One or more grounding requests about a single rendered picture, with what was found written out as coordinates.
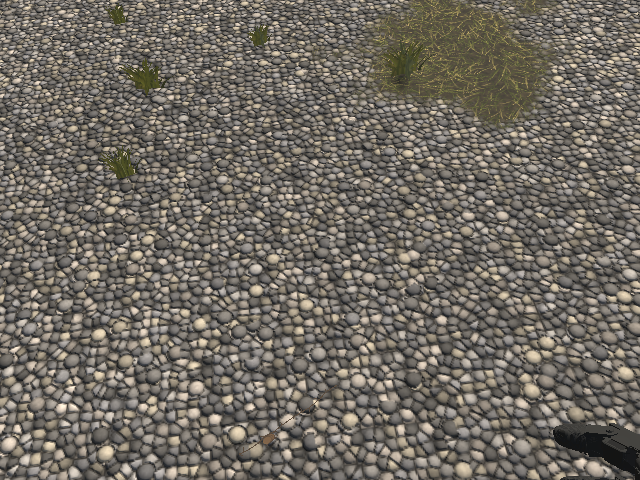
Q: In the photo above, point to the robot right hand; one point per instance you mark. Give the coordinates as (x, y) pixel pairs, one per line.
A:
(616, 444)

